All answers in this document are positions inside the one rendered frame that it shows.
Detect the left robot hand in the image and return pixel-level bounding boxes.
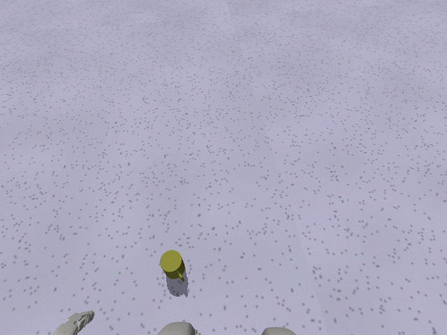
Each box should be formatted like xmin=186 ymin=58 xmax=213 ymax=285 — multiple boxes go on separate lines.
xmin=53 ymin=311 xmax=94 ymax=335

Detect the mug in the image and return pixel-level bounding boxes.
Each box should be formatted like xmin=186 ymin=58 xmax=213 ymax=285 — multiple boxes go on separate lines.
xmin=160 ymin=250 xmax=185 ymax=282

